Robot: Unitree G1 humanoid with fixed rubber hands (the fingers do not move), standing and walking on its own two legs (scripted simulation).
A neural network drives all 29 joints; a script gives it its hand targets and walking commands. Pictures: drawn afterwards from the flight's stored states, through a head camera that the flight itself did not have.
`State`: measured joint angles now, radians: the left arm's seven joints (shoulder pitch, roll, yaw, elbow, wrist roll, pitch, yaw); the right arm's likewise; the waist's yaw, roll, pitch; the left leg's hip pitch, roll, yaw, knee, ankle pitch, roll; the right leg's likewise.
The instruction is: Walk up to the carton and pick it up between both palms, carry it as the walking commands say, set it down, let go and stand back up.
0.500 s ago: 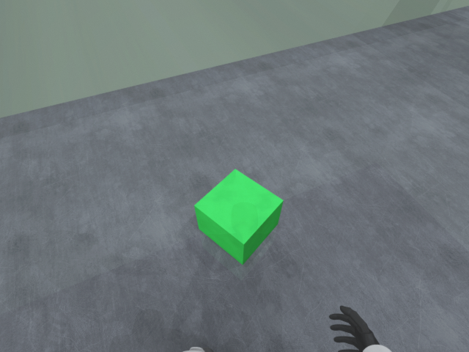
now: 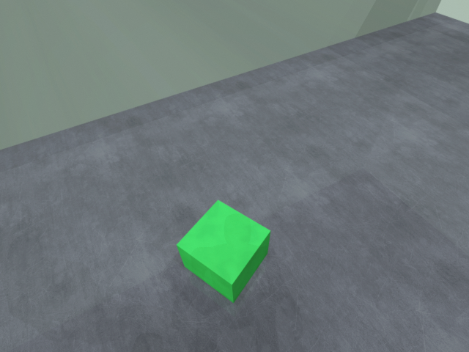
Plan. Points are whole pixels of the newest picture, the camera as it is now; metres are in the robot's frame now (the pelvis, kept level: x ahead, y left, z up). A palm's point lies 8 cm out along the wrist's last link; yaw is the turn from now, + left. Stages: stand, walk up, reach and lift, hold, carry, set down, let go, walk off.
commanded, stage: walk up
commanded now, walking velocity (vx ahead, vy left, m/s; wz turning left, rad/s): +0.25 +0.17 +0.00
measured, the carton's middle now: (225, 249) +0.64 +0.07 -0.66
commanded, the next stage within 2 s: none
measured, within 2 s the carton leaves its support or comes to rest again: neither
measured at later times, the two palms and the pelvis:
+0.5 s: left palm out of the picture +0.11 +0.29 -0.14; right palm out of the picture +0.08 -0.19 -0.13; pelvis +0.09 +0.06 +0.00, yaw +0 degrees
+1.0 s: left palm out of the picture +0.15 +0.30 -0.14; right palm out of the picture +0.14 -0.18 -0.15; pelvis +0.10 +0.06 -0.01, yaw +0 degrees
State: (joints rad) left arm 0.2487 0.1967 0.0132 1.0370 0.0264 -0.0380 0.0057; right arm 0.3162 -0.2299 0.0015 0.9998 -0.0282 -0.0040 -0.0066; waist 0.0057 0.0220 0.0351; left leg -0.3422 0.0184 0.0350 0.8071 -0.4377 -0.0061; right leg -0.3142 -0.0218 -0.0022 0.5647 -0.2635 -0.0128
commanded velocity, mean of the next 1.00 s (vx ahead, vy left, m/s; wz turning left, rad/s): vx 0.14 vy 0.07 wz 0.00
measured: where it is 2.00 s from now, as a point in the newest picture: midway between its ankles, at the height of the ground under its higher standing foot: outside the picture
